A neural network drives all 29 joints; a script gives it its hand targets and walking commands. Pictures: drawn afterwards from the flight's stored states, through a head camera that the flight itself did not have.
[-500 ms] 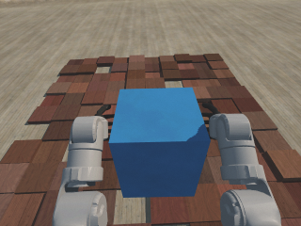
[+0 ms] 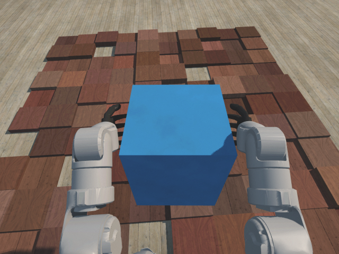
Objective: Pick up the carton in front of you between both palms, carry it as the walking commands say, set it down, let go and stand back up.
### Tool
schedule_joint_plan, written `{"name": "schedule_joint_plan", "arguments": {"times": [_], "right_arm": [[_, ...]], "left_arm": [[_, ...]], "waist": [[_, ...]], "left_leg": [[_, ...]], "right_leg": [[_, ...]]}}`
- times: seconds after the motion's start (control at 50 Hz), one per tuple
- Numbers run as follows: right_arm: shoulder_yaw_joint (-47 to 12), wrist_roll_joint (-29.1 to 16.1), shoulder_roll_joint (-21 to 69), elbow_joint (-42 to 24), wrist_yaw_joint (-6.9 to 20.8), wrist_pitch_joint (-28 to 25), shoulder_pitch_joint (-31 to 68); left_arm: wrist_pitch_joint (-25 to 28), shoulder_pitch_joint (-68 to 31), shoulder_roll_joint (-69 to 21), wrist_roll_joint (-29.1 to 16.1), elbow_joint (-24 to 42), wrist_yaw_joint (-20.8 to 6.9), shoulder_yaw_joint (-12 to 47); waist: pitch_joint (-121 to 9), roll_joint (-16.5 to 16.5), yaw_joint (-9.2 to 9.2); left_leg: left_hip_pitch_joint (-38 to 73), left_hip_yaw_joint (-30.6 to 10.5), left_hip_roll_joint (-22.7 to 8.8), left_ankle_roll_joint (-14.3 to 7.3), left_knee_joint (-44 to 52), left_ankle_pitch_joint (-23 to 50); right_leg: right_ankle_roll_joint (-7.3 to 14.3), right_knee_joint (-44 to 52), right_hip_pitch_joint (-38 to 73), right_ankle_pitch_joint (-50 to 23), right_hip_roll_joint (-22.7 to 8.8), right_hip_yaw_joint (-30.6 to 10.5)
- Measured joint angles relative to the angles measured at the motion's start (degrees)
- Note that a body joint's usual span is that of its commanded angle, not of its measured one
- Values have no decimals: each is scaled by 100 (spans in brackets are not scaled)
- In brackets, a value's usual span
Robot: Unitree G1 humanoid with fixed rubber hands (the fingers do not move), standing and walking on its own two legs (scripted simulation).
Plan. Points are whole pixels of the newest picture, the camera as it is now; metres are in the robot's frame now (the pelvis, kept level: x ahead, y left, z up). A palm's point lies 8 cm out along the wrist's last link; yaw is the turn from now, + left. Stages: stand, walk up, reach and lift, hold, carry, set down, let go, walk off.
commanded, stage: carry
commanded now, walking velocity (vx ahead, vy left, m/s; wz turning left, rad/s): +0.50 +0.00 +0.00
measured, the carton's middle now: (175, 148) +0.37 -0.01 +0.02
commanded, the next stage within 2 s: none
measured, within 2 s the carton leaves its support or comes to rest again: neither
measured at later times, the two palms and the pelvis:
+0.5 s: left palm (132, 50) +0.67 +0.11 +0.13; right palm (229, 45) +0.68 -0.19 +0.12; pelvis +0.33 -0.05 +0.02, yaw +1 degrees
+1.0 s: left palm out of the picture +0.99 +0.13 +0.17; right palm out of the picture +0.96 -0.17 +0.17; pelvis +0.68 -0.01 +0.03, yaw -1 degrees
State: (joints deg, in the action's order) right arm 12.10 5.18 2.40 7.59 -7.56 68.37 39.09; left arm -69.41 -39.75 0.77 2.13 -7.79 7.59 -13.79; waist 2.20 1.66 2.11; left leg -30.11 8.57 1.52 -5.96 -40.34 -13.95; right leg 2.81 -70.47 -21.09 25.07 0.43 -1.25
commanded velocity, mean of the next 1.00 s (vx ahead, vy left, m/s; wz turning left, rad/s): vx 0.50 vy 0.00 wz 0.00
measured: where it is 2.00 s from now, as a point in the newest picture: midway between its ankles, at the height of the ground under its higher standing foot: (179, 109)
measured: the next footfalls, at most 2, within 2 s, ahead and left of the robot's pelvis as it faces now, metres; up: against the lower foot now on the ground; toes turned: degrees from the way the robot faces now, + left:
right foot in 0.36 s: +0.43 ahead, -0.11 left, -0.01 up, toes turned -5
left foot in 0.82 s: +0.78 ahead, +0.07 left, +0.00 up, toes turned +8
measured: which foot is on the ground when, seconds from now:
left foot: down 0.00-0.38, up 0.40-0.80, down 0.82-1.00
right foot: up 0.00-0.34, down 0.36-0.86, up 0.88-1.00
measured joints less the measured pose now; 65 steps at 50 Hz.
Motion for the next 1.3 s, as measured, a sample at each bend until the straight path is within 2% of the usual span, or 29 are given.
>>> {"name": "schedule_joint_plan", "arguments": {"times": [0.06, 0.18, 0.24, 0.32, 0.36, 0.38, 0.4, 0.44, 0.48, 0.58, 0.68, 0.76, 0.82, 0.84, 0.86, 0.88, 0.92, 0.96, 1.04, 1.1, 1.2, 1.3], "right_arm": [[-42, -162, -73, -253, -30, 42, -159], [-16, -344, -136, -551, -75, -5, -13], [-6, -355, -120, -474, -76, -22, 55], [-29, -273, -46, -295, -72, 33, 1], [-34, -210, -11, -236, -53, 84, -113], [-50, -198, -55, -215, -30, 102, -162], [-31, -204, -100, -211, -4, 119, -211], [-7, -216, -137, -311, 29, 185, -372], [-14, -182, -66, -565, 31, 299, -539], [10, -31, 320, -1661, 33, 421, -961], [-11, 106, 731, -2854, 94, 410, -1617], [-170, 151, 748, -3465, 114, 541, -2000], [-194, 148, 735, -3602, 114, 702, -1976], [-200, 158, 748, -3549, 114, 725, -1920], [-224, 183, 750, -3436, 114, 731, -1837], [-243, 206, 748, -3302, 106, 760, -1738], [-241, 218, 722, -3118, 79, 853, -1625], [-201, 197, 681, -3061, 68, 939, -1624], [-106, 106, 574, -2903, 67, 949, -1553], [-112, 33, 426, -2498, 68, 858, -1353], [-217, -32, 131, -1262, 68, 663, -812], [-332, -25, -79, -49, 68, 457, -301]], "left_arm": [[-76, 30, -112, 106, 206, 0, 10], [-102, 19, -242, 221, 759, -1, -88], [-126, 56, -268, 274, 837, -17, -137], [-181, 220, -263, 331, 754, -79, -146], [-201, 319, -273, 346, 642, -99, -112], [-156, 385, -335, 374, 585, -102, -93], [-109, 419, -393, 416, 524, -102, -49], [-94, 520, -474, 472, 497, -103, 47], [-162, 748, -525, 459, 752, -103, 104], [-235, 1304, -729, 358, 1895, -89, 46], [-234, 1807, -1017, 257, 2914, -107, 15], [-356, 2051, -1070, 254, 3363, -135, 208], [-551, 2023, -1007, 274, 3521, -134, 278], [-622, 1973, -936, 274, 3522, -135, 282], [-691, 1911, -843, 261, 3479, -136, 271], [-766, 1845, -753, 244, 3414, -138, 249], [-900, 1710, -660, 228, 3241, -141, 214], [-990, 1600, -702, 275, 3098, -141, 188], [-988, 1433, -791, 401, 2873, -142, 167], [-913, 1278, -712, 449, 2552, -146, 172], [-756, 897, -399, 419, 1512, -157, 147], [-482, 457, -104, 268, 283, -171, 75]], "waist": [[125, -80, 134], [83, -127, 298], [-93, -113, 320], [-415, -54, 263], [-532, 23, 185], [-546, -141, 96], [-526, -276, 15], [-463, -306, -96], [-388, -276, -173], [-226, -229, -362], [-360, -221, -480], [-602, -218, -511], [-763, -160, -434], [-787, -71, -367], [-787, 28, -302], [-772, 50, -220], [-717, 23, -104], [-669, 9, -40], [-658, 7, 47], [-734, 2, 100], [-911, 7, 118], [-991, -1, 52]], "left_leg": [[431, -38, 10, 41, 416, -58], [1152, -99, 33, 60, 860, -439], [1591, -166, 25, 162, 1032, -710], [2280, -227, 4, 337, 1140, -1125], [2489, -241, -3, 476, 721, -1029], [2426, -278, -159, 481, 262, -710], [2209, -438, -231, 525, -412, -701], [1592, -722, -147, 537, -1644, -847], [1024, -773, -147, 542, -2029, -629], [-103, -735, -393, 634, -1404, -175], [-751, -641, -548, 685, -598, 411], [-711, -372, -489, 584, 403, 814], [-283, 11, -276, 393, 1129, 1080], [-151, 95, -196, 201, 1105, 1317], [-139, 177, -158, 88, 821, 1172], [-109, 210, -156, 45, 606, 886], [102, 217, -156, 56, 577, 487], [411, 213, -144, 136, 837, 425], [1025, 185, -105, 149, 1384, 315], [1434, 143, -76, 204, 1643, 150], [2050, 53, -75, 401, 1696, -377], [2657, -54, -167, 711, 1429, -1163]], "right_leg": [[21, 58, -880, -330, -69, 78], [-167, 1484, -1907, -833, -329, 66], [-199, 2462, -1928, -1525, -357, 153], [-136, 3876, -1419, -2359, -250, 442], [-56, 4561, -847, -2583, -200, 658], [20, 4511, -699, -2465, -78, 775], [117, 4316, -645, -2220, 21, 853], [253, 4203, -453, -1826, 74, 917], [273, 4451, -152, -1757, 97, 941], [280, 5107, 583, -1546, 161, 925], [211, 5463, 1350, -1122, 186, 862], [72, 5572, 2046, -600, 149, 775], [-82, 5219, 2447, -25, 32, 695], [-124, 4688, 2393, 239, -75, 665], [-149, 3774, 2081, 184, -209, 609], [-158, 2671, 1622, 113, -193, 421], [-89, 944, 670, 78, -73, 167], [-56, 419, -102, -149, -113, 151], [-148, 1293, -1080, -730, -390, 208], [-246, 2188, -1463, -1428, -580, 217], [-227, 3259, -1565, -2457, -692, 212], [-114, 4197, -988, -2698, -604, 380]]}}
